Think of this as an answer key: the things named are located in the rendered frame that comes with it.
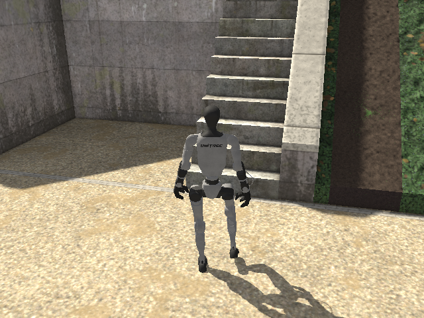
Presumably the robot right forearm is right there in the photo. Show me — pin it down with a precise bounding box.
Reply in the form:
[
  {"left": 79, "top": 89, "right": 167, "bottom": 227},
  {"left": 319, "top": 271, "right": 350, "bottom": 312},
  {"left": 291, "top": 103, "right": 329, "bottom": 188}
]
[{"left": 237, "top": 161, "right": 250, "bottom": 193}]

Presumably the robot right hand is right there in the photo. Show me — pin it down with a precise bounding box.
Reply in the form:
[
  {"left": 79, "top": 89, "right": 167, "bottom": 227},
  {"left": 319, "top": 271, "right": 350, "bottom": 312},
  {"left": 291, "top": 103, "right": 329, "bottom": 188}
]
[{"left": 235, "top": 191, "right": 251, "bottom": 207}]

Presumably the robot left upper arm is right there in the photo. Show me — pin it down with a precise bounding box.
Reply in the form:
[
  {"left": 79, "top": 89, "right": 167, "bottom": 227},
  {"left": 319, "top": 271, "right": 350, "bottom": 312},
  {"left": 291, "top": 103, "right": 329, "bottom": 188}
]
[{"left": 180, "top": 134, "right": 198, "bottom": 170}]

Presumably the robot left hand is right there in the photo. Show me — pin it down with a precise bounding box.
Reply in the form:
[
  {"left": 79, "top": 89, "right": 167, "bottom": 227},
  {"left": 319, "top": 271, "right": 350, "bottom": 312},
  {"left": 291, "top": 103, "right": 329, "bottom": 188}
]
[{"left": 174, "top": 185, "right": 189, "bottom": 199}]

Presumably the left robot thigh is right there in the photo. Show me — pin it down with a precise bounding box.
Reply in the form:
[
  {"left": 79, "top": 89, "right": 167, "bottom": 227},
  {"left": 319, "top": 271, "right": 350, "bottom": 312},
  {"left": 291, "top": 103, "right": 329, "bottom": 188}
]
[{"left": 189, "top": 185, "right": 205, "bottom": 233}]

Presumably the right robot shin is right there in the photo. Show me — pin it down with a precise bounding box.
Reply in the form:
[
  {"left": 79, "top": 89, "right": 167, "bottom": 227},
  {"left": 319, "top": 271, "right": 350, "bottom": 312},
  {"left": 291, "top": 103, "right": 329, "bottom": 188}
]
[{"left": 227, "top": 205, "right": 237, "bottom": 250}]

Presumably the robot left forearm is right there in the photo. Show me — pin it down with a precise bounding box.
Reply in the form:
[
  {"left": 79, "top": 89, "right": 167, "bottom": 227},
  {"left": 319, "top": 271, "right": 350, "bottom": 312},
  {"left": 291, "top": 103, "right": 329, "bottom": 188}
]
[{"left": 175, "top": 161, "right": 187, "bottom": 187}]

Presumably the robot right upper arm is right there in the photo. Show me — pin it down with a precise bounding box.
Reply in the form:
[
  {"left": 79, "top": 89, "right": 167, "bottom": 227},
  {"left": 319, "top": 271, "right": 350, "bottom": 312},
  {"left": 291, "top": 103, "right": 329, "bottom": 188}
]
[{"left": 226, "top": 134, "right": 243, "bottom": 172}]

